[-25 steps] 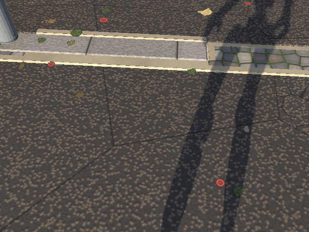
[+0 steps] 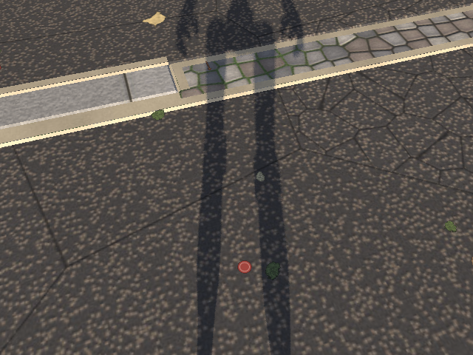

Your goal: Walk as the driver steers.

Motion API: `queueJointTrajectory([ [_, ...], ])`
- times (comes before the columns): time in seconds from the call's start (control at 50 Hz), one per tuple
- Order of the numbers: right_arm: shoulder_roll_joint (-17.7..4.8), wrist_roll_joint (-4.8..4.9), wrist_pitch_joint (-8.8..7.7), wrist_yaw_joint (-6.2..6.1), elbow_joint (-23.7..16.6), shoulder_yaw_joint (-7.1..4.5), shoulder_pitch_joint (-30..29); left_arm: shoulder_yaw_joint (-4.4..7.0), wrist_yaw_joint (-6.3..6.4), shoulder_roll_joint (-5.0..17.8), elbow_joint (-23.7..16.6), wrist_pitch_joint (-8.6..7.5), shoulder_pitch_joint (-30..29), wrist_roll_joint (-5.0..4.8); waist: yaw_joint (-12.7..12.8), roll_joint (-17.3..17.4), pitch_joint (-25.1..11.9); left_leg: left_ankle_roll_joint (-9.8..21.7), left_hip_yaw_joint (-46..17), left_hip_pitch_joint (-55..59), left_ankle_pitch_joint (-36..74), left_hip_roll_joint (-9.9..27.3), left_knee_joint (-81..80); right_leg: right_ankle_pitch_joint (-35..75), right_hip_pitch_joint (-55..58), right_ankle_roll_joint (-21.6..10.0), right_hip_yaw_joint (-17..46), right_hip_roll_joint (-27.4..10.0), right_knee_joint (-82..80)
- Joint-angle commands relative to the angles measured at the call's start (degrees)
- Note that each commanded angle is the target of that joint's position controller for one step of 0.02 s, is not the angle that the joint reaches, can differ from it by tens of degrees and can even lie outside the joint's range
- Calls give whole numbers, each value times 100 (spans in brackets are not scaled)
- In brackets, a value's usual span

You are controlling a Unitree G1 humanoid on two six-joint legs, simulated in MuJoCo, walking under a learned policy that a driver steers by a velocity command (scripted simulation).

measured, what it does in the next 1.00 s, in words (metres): steps on the spot, turning left: left foot, then right foot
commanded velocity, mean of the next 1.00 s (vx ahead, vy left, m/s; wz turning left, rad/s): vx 0.00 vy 0.00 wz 0.62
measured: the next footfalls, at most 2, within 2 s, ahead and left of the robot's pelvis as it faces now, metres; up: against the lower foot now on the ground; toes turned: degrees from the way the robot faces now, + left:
left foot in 0.08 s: +0.06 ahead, +0.11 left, +0.00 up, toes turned -2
right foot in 0.46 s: +0.06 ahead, -0.09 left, +0.00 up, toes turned +25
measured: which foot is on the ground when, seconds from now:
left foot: up 0.00-0.06, down 0.08-0.46, up 0.48-0.88, down 0.90-1.00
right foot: down 0.00-0.08, up 0.10-0.44, down 0.46-0.90, up 0.92-1.00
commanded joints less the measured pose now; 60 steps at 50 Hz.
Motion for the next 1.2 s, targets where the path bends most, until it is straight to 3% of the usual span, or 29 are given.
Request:
queueJointTrajectory([
  [0.02,-419,62,-97,-20,-281,-85,208,135,40,676,-244,-71,-106,4,-75,-691,-635,167,94,831,99,22,-920,2570,379,-691,1292,-1637,-440],
  [0.06,-107,-12,-165,-34,-164,47,265,-92,104,205,-104,-123,-74,-38,-190,-326,-649,298,-301,2137,1366,276,-2691,1131,-178,-194,940,-1358,-418],
  [0.08,-560,-105,-233,-53,-292,-4,35,-107,118,111,-56,-153,352,40,111,731,-639,505,-1717,2301,1806,1289,-3061,-276,-420,79,282,-848,390],
  [0.1,-996,-48,-222,8,-362,-108,-218,-12,150,464,-65,-114,413,-5,201,1092,-396,1197,-2421,1519,2618,1870,-2968,-1213,-350,238,-431,-319,359],
  [0.12,-985,2,-208,90,-288,-171,-91,42,192,683,-30,-103,199,11,46,1067,-249,1393,-2585,1292,2517,1747,-2965,-1324,-232,296,-624,-433,623],
  [0.18,-1146,41,-154,122,-117,-336,353,80,145,649,-156,-125,-248,-24,-206,990,-128,1308,-2512,1703,2367,1256,-2830,-1458,-1047,456,-719,-314,1793],
  [0.24,-1046,61,-90,128,-163,-429,228,16,134,409,-172,-114,-237,-33,-127,692,-373,1255,-2317,1803,2487,878,-2666,-1353,-1249,632,-738,-368,2204],
  [0.3,-986,35,-38,157,-170,-504,296,-33,178,316,-266,-126,-440,-70,-242,808,-534,1260,-2548,1828,2052,716,-2675,-1309,-1214,661,-758,-346,1850],
  [0.36,-1072,-8,2,194,-184,-595,282,-55,217,352,-316,-196,-432,-110,-282,911,-648,1188,-2936,1705,1764,650,-2662,-1216,-820,547,-696,-259,1160],
  [0.42,-1103,4,30,241,-276,-639,-101,-32,295,429,-183,-287,68,-125,-9,984,-685,825,-3071,1025,1424,397,-2584,-785,332,370,-727,-145,-121],
  [0.44,-1043,57,24,226,-315,-623,-250,-2,351,502,-105,-327,336,-101,173,891,-641,525,-2944,516,803,147,-2466,-313,1004,297,-689,-293,-961],
  [0.46,-740,92,-5,198,-353,-547,-49,102,416,967,-120,-356,361,-44,47,88,-686,158,-2404,-205,-446,-340,-1788,-847,1632,57,253,-1358,-1647],
  [0.48,-495,95,-31,160,-452,-511,135,194,400,1504,-358,-320,-137,2,-71,-1346,-573,-61,-869,-1027,-1002,-1205,-182,-1594,1476,-531,2020,-2921,-2076],
  [0.5,-1055,-132,-26,129,-334,-621,43,127,354,1202,-377,-290,-358,95,-116,-707,-222,-110,-655,-983,-773,-533,826,-792,672,-840,1667,-3091,-1917],
  [0.54,-1008,-130,45,239,-156,-646,272,-67,318,551,-448,-312,-673,67,-394,-418,-80,-72,-499,-612,-222,-358,1831,693,313,-681,402,-2376,-1529],
  [0.6,-891,-22,156,416,-117,-561,375,-76,325,507,-478,-342,-533,58,-293,-754,-187,-207,-115,-874,74,-187,2295,1899,828,-600,-579,-2024,-1205],
  [0.7,-682,5,211,521,-481,-416,-423,70,296,717,-257,-359,293,55,195,-854,-255,-316,173,-1201,-76,109,1378,2783,1807,-769,-877,-2443,-936],
  [0.78,-507,55,238,574,-684,-340,-654,137,198,781,-236,-377,228,67,176,-968,-340,-154,484,-443,-241,204,444,3029,1503,-667,-1460,-2569,-681],
  [0.86,-450,29,187,487,-714,-311,-491,192,113,893,-90,-370,259,-39,75,-1152,-521,129,726,606,-231,-127,-860,3238,1104,-470,-1668,-2518,-79],
  [0.88,-440,-35,137,447,-625,-316,-213,192,101,887,-68,-336,170,-119,-144,-961,-591,224,720,1111,325,-207,-1645,2969,866,-294,-1831,-2420,347],
  [0.9,-626,-138,47,364,-488,-354,190,179,79,814,4,-310,307,-165,-365,-360,-781,346,306,2041,1247,-54,-2533,2298,257,28,-2110,-2244,1115],
  [0.92,-1222,-183,-58,265,-530,-447,418,41,46,312,-173,-255,576,-57,-264,1218,-1068,668,-1750,3201,2825,1657,-2720,-1313,-1226,409,-2312,-1745,2516],
  [0.94,-1723,20,-74,212,-615,-584,566,-9,121,299,-411,-143,238,46,-571,1625,-1163,1737,-2682,2729,4482,2678,-2554,-2585,-1900,600,-1765,-1031,3319],
  [0.96,-1295,101,-69,181,-507,-481,709,61,133,552,-328,-76,-2,32,-672,877,-1075,1874,-2054,2723,4809,2343,-2413,-2283,-1817,618,-1281,-1242,3737],
  [1.0,-741,47,-44,99,-523,-256,-152,47,101,488,-129,-99,59,-74,-201,765,-412,1464,-1198,2000,3884,1553,-2639,-1408,-1609,614,-1128,-1325,3409],
  [1.04,-620,44,-73,52,-511,-182,-410,94,58,616,127,-76,399,23,-34,824,-481,1294,-792,1859,4293,1173,-2628,-970,-1185,633,-1295,-1169,3341],
  [1.1,-155,-60,-213,22,-374,45,-484,-43,-42,222,429,-6,701,-104,50,553,-619,1129,-274,1652,3646,1145,-2860,-768,-393,626,-1202,-1110,2329],
  [1.14,-416,-124,-230,-12,-258,-18,-365,-44,-70,247,374,19,423,-100,-134,800,-319,1110,-230,1506,2822,1187,-2894,-848,-257,558,-1212,-948,1784],
  [1.2,-766,-85,-134,-30,-135,-161,-56,41,-91,448,252,7,257,-70,-235,779,-168,1344,-456,1636,2543,1557,-2757,-1218,-621,443,-1311,-919,1894],
])
Keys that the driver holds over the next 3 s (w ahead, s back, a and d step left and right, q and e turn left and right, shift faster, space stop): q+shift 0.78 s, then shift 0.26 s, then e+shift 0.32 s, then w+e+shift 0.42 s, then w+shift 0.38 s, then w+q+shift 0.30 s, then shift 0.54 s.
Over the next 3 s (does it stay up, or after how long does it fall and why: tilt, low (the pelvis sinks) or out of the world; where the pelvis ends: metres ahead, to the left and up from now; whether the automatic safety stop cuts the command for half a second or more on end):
stays up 0.98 0.20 0.00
